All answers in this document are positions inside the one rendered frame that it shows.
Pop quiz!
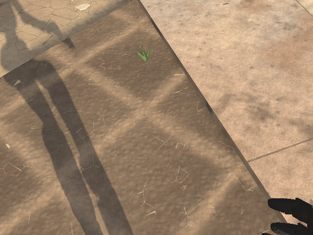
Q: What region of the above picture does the robot right hand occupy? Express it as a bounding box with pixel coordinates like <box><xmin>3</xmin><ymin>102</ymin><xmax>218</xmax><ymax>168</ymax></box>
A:
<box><xmin>261</xmin><ymin>198</ymin><xmax>313</xmax><ymax>235</ymax></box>

